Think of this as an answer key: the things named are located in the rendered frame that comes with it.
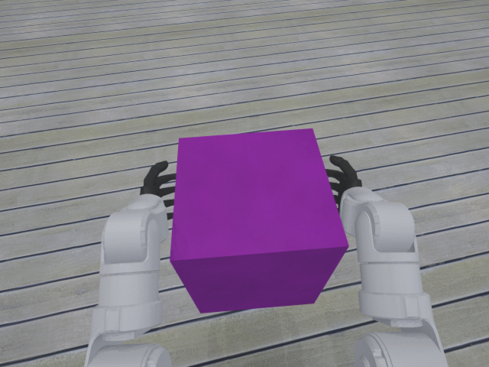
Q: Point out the robot left upper arm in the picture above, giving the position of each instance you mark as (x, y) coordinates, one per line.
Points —
(131, 355)

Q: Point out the robot left forearm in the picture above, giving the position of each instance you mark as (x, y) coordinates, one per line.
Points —
(129, 303)

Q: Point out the robot right forearm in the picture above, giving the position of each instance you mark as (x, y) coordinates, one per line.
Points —
(392, 290)

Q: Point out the left robot hand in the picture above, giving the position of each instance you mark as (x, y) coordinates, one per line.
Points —
(152, 184)

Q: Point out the robot right upper arm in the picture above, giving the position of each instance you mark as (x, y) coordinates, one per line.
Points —
(397, 349)

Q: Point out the carton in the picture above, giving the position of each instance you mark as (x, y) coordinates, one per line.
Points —
(255, 223)

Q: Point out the right robot hand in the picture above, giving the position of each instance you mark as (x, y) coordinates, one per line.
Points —
(347, 179)

